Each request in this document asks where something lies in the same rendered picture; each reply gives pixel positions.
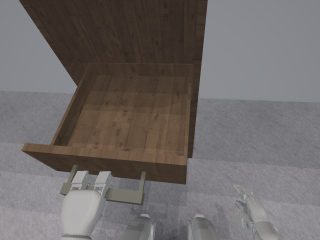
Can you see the robot right hand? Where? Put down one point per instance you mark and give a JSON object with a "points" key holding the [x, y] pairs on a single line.
{"points": [[246, 214]]}

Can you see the robot left shin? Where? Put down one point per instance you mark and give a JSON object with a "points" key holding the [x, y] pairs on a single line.
{"points": [[144, 215]]}

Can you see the drawer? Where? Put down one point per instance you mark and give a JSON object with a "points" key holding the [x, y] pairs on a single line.
{"points": [[126, 118]]}

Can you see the robot left thigh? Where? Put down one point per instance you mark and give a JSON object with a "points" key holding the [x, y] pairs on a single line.
{"points": [[140, 228]]}

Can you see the robot left hand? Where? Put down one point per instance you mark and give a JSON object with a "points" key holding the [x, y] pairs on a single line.
{"points": [[82, 208]]}

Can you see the cabinet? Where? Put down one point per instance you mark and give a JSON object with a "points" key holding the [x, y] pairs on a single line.
{"points": [[125, 31]]}

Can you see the right robot forearm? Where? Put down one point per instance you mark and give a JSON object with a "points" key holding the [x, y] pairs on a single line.
{"points": [[264, 230]]}

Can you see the handle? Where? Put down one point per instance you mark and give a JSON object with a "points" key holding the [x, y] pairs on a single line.
{"points": [[112, 194]]}

